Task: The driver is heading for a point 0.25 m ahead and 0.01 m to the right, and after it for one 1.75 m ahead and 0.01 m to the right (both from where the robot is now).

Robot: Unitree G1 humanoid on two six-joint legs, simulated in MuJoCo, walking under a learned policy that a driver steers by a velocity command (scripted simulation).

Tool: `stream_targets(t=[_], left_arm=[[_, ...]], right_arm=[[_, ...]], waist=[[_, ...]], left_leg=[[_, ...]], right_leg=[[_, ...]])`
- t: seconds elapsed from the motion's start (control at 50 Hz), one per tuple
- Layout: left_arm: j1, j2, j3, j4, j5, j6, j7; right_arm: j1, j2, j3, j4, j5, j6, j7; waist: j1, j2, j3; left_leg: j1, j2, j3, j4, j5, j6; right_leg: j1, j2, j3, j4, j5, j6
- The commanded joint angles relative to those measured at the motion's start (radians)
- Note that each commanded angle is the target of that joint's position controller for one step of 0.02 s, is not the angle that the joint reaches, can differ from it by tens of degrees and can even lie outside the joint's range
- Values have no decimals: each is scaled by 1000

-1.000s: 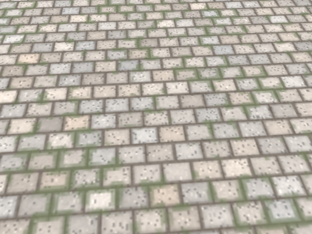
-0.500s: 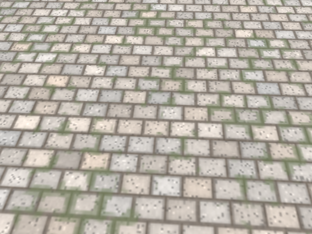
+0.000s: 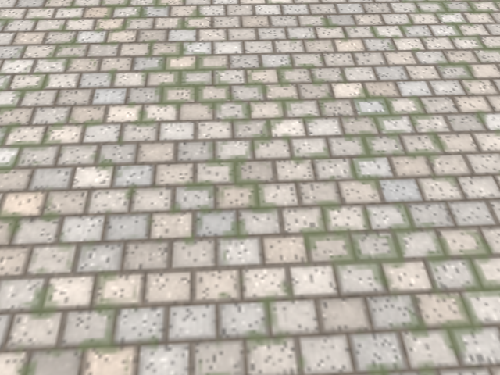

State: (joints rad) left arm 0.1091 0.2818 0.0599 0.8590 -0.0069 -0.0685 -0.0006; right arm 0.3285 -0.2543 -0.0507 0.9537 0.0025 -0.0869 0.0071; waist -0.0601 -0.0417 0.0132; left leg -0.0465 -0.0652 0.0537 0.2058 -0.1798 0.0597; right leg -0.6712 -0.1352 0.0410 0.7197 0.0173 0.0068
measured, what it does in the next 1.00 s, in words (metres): walks ahead: right foot, then left foot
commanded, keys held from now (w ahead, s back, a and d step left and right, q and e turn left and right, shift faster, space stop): w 0.02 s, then no key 0.98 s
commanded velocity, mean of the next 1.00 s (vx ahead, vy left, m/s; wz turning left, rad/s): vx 0.13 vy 0.00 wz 0.00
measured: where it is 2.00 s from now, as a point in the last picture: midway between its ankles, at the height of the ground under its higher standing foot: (253, 370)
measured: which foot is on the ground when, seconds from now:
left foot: down 0.00-0.18, up 0.20-0.48, down 0.50-1.00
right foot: up 0.00-0.14, down 0.16-1.00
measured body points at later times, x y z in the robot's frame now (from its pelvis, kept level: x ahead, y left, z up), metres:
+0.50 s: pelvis +0.18 -0.05 -0.01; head +0.20 -0.05 +0.44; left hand +0.30 +0.20 -0.15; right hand +0.27 -0.32 -0.15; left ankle +0.22 +0.10 -0.75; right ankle +0.25 -0.15 -0.75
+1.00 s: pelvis +0.24 -0.03 -0.01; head +0.25 -0.03 +0.44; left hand +0.32 +0.23 -0.15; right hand +0.30 -0.29 -0.16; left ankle +0.22 +0.10 -0.75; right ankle +0.25 -0.15 -0.75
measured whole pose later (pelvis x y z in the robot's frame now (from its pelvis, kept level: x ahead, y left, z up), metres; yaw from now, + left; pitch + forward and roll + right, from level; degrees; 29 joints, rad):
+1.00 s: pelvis +0.24 -0.03 -0.01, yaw +0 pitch -1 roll +0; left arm 0.13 0.24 0.03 1.07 0.00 0.01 0.03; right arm 0.18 -0.22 -0.04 1.07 0.00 0.00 -0.04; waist 0.00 0.00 0.04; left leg -0.17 0.02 0.00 0.48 -0.29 -0.01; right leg -0.21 -0.01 -0.04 0.47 -0.24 -0.01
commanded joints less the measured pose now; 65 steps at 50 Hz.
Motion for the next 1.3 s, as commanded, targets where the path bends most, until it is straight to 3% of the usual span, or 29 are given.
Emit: stream_targets(t=[0.02, 0.06, 0.1, 0.14, 0.16, 0.18, 0.2, 0.22, 0.24, 0.26, 0.28, 0.32, 0.36, 0.42, 0.48, 0.5, 0.52, 0.54, 0.56, 0.58, 0.62, 0.76, 0.9, 1.18, 1.22, 1.26, 1.3], left_arm=[[-106, 33, -2, -73, -6, -15, -11], [-147, 35, -4, -91, -1, -21, -23], [-132, 54, 2, -95, 5, -29, -34], [-12, 97, 20, -58, 12, -34, -35], [100, 139, 37, -18, 21, -36, -30], [206, 213, 50, 1, 43, -35, -22], [229, 221, 44, 15, 34, -20, -21], [254, 154, 30, 15, 12, -8, -26], [168, 140, 23, 3, 4, -5, -24], [76, 107, 11, -10, 9, -3, -19], [13, 74, -1, -16, 17, -4, -16], [-45, 57, -6, -6, 37, -2, -15], [-64, 67, -4, 4, 43, -2, -11], [-57, 91, 0, 23, 28, 12, 0], [-62, 67, -13, 41, 14, 30, 4], [-33, 47, -20, 59, 16, 33, 4], [-10, 48, -20, 65, 23, 35, 4], [32, 43, -17, 67, 20, 41, 9], [11, 57, -16, 72, 25, 46, 17], [11, 56, -14, 74, 22, 50, 21], [31, 51, -15, 93, 22, 55, 26], [20, 49, -13, 128, 12, 56, 21], [31, 57, -11, 164, 8, 68, 29], [36, 56, -10, 209, 8, 74, 38], [59, 52, -8, 226, 2, 78, 39], [65, 73, 2, 221, -7, 76, 42], [91, 78, 6, 218, -14, 54, 39]], right_arm=[[9, -175, -36, -32, 11, -9, -11], [30, -167, -34, -12, 8, 6, -15], [25, -174, -37, -2, 7, 22, -21], [-19, -187, -41, -8, 10, 33, -26], [-13, -170, -35, -10, 8, 36, -26], [42, -119, -15, -29, -19, 32, -25], [208, -6, 21, 9, -19, 24, -14], [187, -102, -2, 34, 8, 21, -11], [77, -151, -17, 1, 32, 24, -14], [8, -142, -17, -14, 29, 35, -26], [-19, -132, -21, -16, 14, 50, -37], [10, -90, -16, -8, 3, 80, -49], [18, -59, -8, -1, -2, 91, -57], [-9, -73, -9, 4, -6, 105, -55], [-43, -75, -13, 10, -24, 112, -47], [-63, -89, -13, 0, -33, 111, -49], [-79, -126, -16, -12, -30, 108, -53], [-107, -176, -30, 4, -13, 104, -53], [-122, -125, -23, 6, -11, 94, -48], [-128, -92, -14, 14, -18, 83, -46], [-145, -84, -11, 20, -16, 67, -42], [-112, -91, -9, 60, -5, 63, -45], [-118, -84, -6, 83, -4, 73, -46], [-118, -69, -2, 117, -6, 83, -50], [-88, -63, -3, 136, 1, 87, -53], [-100, -76, -8, 120, 7, 84, -57], [-102, -60, -6, 104, 12, 60, -55]], waist=[[-7, 93, 53], [-12, 90, 68], [12, 114, 36], [85, 131, -41], [132, 100, -113], [132, -33, -262], [81, -251, -412], [127, -139, -463], [120, -95, -312], [96, -33, -210], [69, -14, -149], [19, -69, -117], [6, -87, -124], [15, -75, -151], [6, -49, -77], [13, -26, -36], [41, 27, 3], [93, 151, 29], [71, 150, 42], [78, 154, 33], [81, 142, 16], [58, 67, -47], [60, 43, -41], [62, 50, -4], [62, 48, -7], [67, 35, 71], [75, 5, 127]], left_leg=[[-61, 255, -110, -101, 169, 141], [-2, 268, -98, -40, 298, 129], [57, 287, -100, 45, 440, 100], [78, 268, -95, 183, 605, 61], [49, 209, -68, 332, 614, 25], [-139, 139, -37, 588, 296, -21], [-432, -2, -49, 932, -469, -87], [-460, 12, -186, 1039, -539, -88], [-531, 55, -165, 1057, -490, -83], [-536, 100, -131, 1008, -418, -89], [-491, 136, -131, 942, -357, -96], [-330, 156, -117, 796, -289, -102], [-245, 144, -92, 642, -265, -106], [-151, 135, -74, 483, -95, -98], [-55, 119, -54, 314, 27, -65], [-56, 151, -90, 244, 48, -48], [-90, 198, -135, 197, 37, -25], [-210, 181, -130, 188, -152, -6], [-293, 163, -126, 150, -235, -19], [-313, 161, -124, 131, -223, -37], [-275, 152, -115, 146, -98, -59], [-163, 138, -91, 212, 139, -47], [-147, 126, -78, 213, 176, -45], [-153, 110, -61, 188, 96, -51], [-168, 83, -36, 196, -160, -38], [-263, 78, -43, 221, -445, -8], [-342, 88, -57, 264, -479, 9]], right_leg=[[59, 33, -36, -123, 98, 2], [63, 55, -37, -185, 85, -12], [112, 75, -30, -221, 43, -38], [277, 115, -50, -261, 39, -70], [445, 115, -61, -296, 182, -94], [752, -61, 97, -192, 603, -160], [1045, -297, 395, -185, 766, -356], [990, -268, 445, -247, 570, -357], [860, -226, 340, -293, 442, -313], [719, -179, 265, -335, 351, -276], [583, -156, 218, -374, 289, -259], [404, -104, 142, -436, 214, -236], [349, -81, 87, -450, 219, -241], [339, -79, 84, -477, -5, -230], [253, -26, 76, -496, -438, -152], [238, 0, 73, -492, -528, -107], [243, 40, 50, -447, -532, -70], [309, 101, -15, -428, -457, -44], [400, 108, -33, -380, -381, -32], [443, 106, -37, -357, -330, -37], [462, 105, -40, -336, -249, -48], [496, 96, -44, -303, -53, -49], [519, 92, -44, -292, -1, -44], [512, 90, -42, -307, -62, -38], [499, 115, -62, -305, -342, -48], [414, 103, -28, -316, -671, -81], [390, 49, 59, -349, -767, -120]])
Next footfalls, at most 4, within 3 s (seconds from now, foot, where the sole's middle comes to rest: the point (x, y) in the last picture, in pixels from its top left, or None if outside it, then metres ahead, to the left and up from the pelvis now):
0.16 right None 0.29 -0.15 -0.79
0.50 left None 0.26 0.10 -0.79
1.88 right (291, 315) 0.66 -0.14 -0.79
2.40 left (206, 230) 0.97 0.10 -0.79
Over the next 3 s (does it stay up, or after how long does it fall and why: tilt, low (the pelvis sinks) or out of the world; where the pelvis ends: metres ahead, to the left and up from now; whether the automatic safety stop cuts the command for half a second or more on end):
stays up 0.84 -0.03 0.01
